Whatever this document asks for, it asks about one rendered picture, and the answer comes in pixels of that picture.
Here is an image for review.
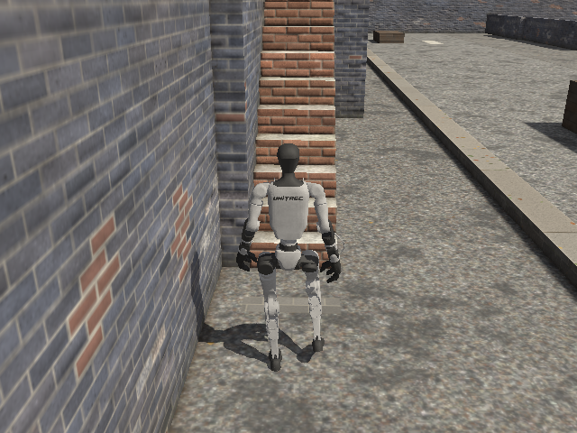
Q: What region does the robot right forearm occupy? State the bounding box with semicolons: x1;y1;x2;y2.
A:
322;219;340;263

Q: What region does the robot left thigh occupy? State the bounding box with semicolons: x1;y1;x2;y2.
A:
257;252;279;318

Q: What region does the robot left forearm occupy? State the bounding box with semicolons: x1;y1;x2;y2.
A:
238;218;255;255

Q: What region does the left robot hand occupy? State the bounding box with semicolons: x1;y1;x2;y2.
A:
236;252;257;272

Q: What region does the right robot upper arm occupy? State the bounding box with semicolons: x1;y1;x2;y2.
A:
307;182;331;234

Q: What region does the robot torso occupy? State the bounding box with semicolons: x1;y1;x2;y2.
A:
268;178;310;271

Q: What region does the left robot upper arm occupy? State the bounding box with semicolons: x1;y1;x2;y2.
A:
245;182;270;232

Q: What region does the right robot hand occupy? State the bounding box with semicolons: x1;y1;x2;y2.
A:
320;259;341;283

